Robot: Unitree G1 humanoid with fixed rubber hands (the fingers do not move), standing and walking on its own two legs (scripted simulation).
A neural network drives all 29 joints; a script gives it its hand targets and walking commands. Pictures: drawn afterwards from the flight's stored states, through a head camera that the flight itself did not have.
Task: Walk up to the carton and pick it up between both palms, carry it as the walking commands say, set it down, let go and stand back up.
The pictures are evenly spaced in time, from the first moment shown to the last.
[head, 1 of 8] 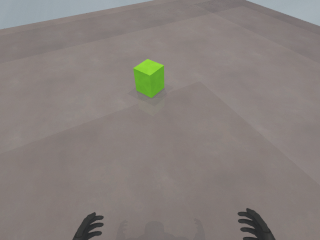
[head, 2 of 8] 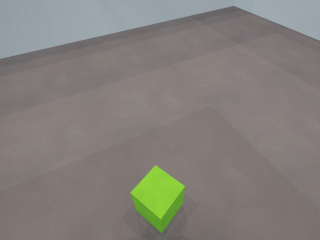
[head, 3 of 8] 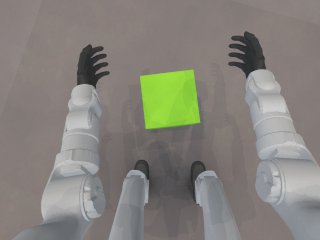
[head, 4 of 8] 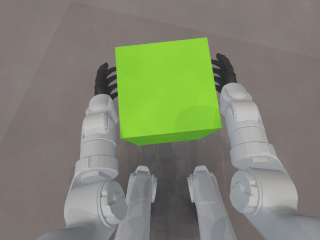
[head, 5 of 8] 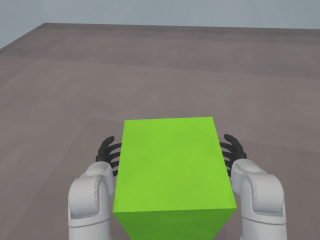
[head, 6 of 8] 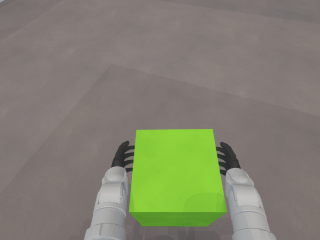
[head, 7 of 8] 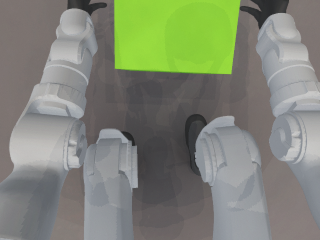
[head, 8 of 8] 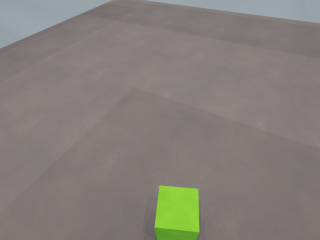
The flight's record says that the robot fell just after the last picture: no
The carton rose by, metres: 0.66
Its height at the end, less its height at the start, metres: +0.00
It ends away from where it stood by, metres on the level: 1.10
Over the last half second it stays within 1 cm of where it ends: yes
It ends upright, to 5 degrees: yes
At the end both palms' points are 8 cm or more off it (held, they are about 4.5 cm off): yes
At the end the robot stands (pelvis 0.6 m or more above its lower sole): yes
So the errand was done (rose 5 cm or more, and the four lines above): yes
